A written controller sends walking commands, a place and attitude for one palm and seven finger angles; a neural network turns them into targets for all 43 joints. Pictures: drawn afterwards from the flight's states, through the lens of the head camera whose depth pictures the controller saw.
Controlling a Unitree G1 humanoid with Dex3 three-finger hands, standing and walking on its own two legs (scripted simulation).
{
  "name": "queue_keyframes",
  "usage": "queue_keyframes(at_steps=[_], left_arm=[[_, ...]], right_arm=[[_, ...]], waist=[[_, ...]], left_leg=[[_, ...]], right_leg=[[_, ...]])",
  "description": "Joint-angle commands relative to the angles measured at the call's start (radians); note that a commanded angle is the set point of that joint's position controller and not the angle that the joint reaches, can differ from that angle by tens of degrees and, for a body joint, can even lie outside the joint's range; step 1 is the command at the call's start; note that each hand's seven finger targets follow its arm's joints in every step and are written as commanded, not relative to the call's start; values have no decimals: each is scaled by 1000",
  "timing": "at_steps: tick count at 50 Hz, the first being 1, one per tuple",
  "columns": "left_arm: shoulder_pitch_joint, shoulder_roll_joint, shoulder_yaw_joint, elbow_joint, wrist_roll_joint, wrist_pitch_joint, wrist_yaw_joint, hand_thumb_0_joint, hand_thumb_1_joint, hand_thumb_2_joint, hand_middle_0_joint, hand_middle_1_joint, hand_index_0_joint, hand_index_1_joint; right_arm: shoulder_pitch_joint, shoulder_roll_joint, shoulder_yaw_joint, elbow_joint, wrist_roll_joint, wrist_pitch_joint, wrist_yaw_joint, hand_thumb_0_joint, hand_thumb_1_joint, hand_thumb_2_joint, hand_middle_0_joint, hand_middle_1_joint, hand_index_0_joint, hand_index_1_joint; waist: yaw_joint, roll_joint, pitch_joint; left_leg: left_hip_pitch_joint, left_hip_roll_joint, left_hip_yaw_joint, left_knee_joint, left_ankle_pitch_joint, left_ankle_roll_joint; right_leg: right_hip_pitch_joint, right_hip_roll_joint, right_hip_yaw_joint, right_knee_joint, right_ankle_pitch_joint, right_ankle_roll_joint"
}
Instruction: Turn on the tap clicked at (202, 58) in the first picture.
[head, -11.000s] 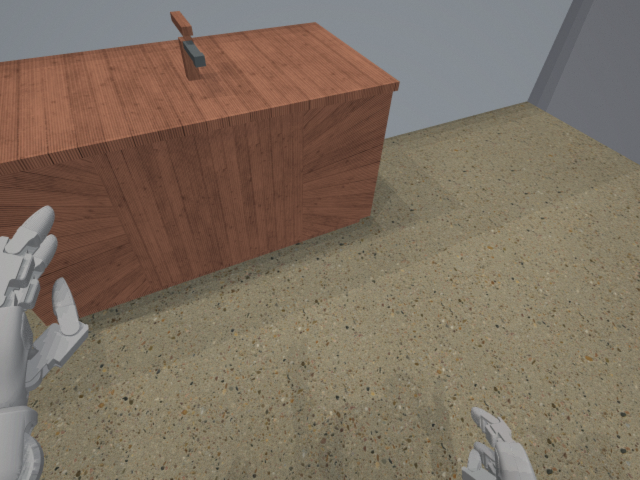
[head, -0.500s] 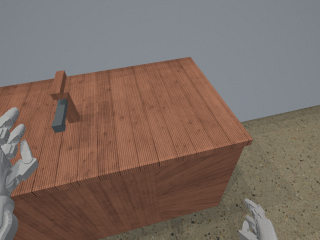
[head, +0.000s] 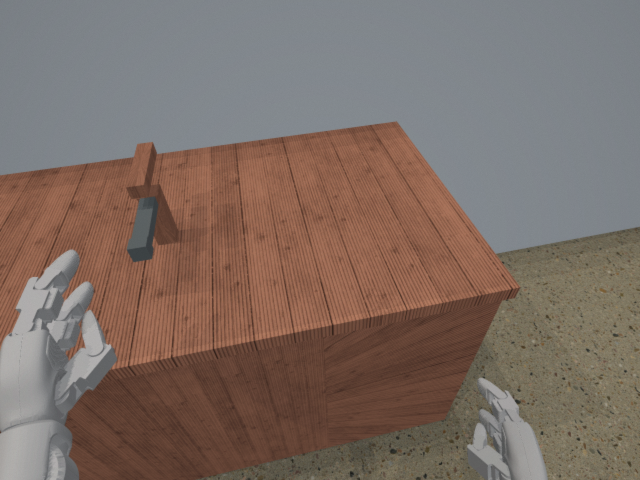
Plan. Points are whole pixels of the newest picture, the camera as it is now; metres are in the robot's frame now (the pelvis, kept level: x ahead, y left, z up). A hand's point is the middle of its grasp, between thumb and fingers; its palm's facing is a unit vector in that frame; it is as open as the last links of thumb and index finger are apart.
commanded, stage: turn the palm inward beside the body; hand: left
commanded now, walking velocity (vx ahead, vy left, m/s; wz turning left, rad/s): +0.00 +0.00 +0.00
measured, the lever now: (140, 249) +0.41 +0.34 +0.06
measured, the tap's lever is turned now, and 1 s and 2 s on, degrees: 0 0 0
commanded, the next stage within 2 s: reach beside the lever's end, fingers flat in 0.80 s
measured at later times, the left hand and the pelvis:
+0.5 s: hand (102, 357) +0.19 +0.24 +0.14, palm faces +0.49 -0.86 -0.11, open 7.4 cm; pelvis +0.00 +0.01 +0.00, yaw +0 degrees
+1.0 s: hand (99, 360) +0.19 +0.25 +0.14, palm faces +0.50 -0.86 -0.12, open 7.4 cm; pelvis +0.00 +0.01 +0.00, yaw +0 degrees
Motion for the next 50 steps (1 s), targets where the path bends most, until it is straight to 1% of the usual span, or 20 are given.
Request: queue_keyframes(at_steps=[1,5,6,14,15,19,20,24,28,29,30,32,35,38,40,42,44,45,49,50], left_arm=[[-84,142,75,-226,2,-74,22,0,900,900,-200,-300,-200,-300],[-63,146,76,-228,4,-58,40,0,900,900,-200,-300,-200,-300],[-60,119,50,-237,3,-54,43,0,900,900,-200,-300,-200,-300],[-52,121,52,-268,-1,-71,71,0,900,900,-200,-300,-200,-300],[-58,133,66,-272,3,-69,73,0,900,900,-200,-300,-200,-300],[-42,101,50,-254,-16,-54,62,0,900,900,-200,-300,-200,-300],[-40,111,60,-257,-13,-43,57,0,900,900,-200,-300,-200,-300],[-13,89,46,-262,-18,-24,44,0,900,900,-200,-300,-200,-300],[-13,87,58,-263,-18,-16,39,0,900,900,-200,-300,-200,-300],[-16,89,60,-254,-19,-12,41,0,900,900,-200,-300,-200,-300],[-24,104,75,-260,-14,-9,42,0,900,900,-200,-300,-200,-300],[-31,86,58,-256,-9,-12,50,0,900,900,-200,-300,-200,-300],[-42,105,72,-271,-1,-13,54,0,900,900,-200,-300,-200,-300],[-38,79,48,-253,-5,-15,51,0,900,900,-200,-300,-200,-300],[-45,97,60,-261,-2,-16,51,0,900,900,-200,-300,-200,-300],[-35,82,46,-246,-3,-19,52,0,900,900,-200,-300,-200,-300],[-50,84,42,-253,-1,-19,53,0,900,900,-200,-300,-200,-300],[-50,106,62,-265,3,-18,54,0,900,900,-200,-300,-200,-300],[-101,94,65,-189,-4,-28,64,0,900,900,-200,-300,-200,-300],[-123,119,90,-171,-2,-30,65,0,900,900,-200,-300,-200,-300]], right_arm=[[-153,-97,-36,-158,1,-69,-10,0,-900,-900,200,300,200,300],[-178,-93,-35,-152,3,-72,-12,0,-900,-900,200,300,200,300],[-182,-88,-32,-154,3,-71,-10,0,-900,-900,200,300,200,300],[-181,-95,-35,-143,-9,-92,-8,0,-900,-900,200,300,200,300],[-183,-94,-37,-138,-5,-96,-8,0,-900,-900,200,300,200,300],[-169,-100,-35,-134,-6,-101,-9,0,-900,-900,200,300,200,300],[-167,-102,-34,-135,-3,-103,-9,0,-900,-900,200,300,200,300],[-143,-104,-34,-143,-8,-97,-7,0,-900,-900,200,300,200,300],[-133,-104,-39,-145,-7,-84,-3,0,-900,-900,200,300,200,300],[-131,-104,-39,-145,-8,-80,-4,0,-900,-900,200,300,200,300],[-136,-103,-38,-144,-5,-76,-3,0,-900,-900,200,300,200,300],[-138,-100,-37,-147,-6,-69,-1,0,-900,-900,200,300,200,300],[-143,-100,-37,-151,-7,-61,-1,0,-900,-900,200,300,200,300],[-146,-98,-35,-150,-9,-53,-2,0,-900,-900,200,300,200,300],[-149,-98,-35,-149,-7,-52,-3,0,-900,-900,200,300,200,300],[-151,-96,-33,-147,-9,-48,-3,0,-900,-900,200,300,200,300],[-155,-97,-33,-147,-8,-46,-4,0,-900,-900,200,300,200,300],[-160,-96,-33,-148,-7,-48,-6,0,-900,-900,200,300,200,300],[-161,-98,-33,-135,-12,-40,-10,0,-900,-900,200,300,200,300],[-161,-99,-35,-127,-7,-39,-11,0,-900,-900,200,300,200,300]], waist=[[-7,-45,-28],[0,6,9],[2,14,6],[-8,-28,3],[-6,4,3],[-7,-14,-28],[-2,18,-43],[-3,-33,-75],[3,-45,-92],[2,-52,-76],[7,-2,-76],[3,-33,-61],[10,3,-62],[3,-48,-57],[5,4,-54],[3,-31,-48],[2,-19,-37],[7,18,-38],[-10,-53,-19],[-10,-29,-9]], left_leg=[[34,20,-7,-69,63,50],[16,21,-7,-59,-24,46],[13,19,-7,-64,-46,43],[9,22,-20,-39,-18,49],[19,21,-20,-40,-8,50],[33,20,-21,-53,67,51],[46,17,-21,-63,87,52],[66,14,-16,-69,190,52],[82,16,-13,-75,241,46],[77,16,-11,-75,234,46],[85,14,-10,-79,236,45],[87,17,-13,-86,227,41],[91,15,-12,-92,218,41],[86,15,-15,-92,190,43],[91,14,-14,-94,183,43],[87,14,-16,-99,166,42],[84,14,-18,-102,142,43],[91,12,-15,-104,144,44],[70,10,-17,-99,103,47],[67,9,-17,-101,95,47]], right_leg=[[-24,-113,141,-208,41,106],[-45,-129,179,-255,-114,103],[-45,-130,174,-252,-142,103],[-52,-129,172,-245,-117,103],[-53,-128,171,-244,-96,101],[-18,-118,140,-206,40,98],[-7,-115,125,-193,82,96],[29,-105,98,-148,259,98],[46,-101,86,-134,324,98],[40,-101,87,-139,317,100],[41,-101,90,-143,312,95],[32,-97,83,-143,289,94],[36,-98,89,-151,272,89],[32,-94,91,-163,240,92],[29,-96,95,-170,227,89],[27,-93,93,-172,211,91],[19,-93,95,-181,176,91],[23,-95,102,-188,177,88],[5,-94,110,-200,133,96],[4,-94,116,-209,114,94]])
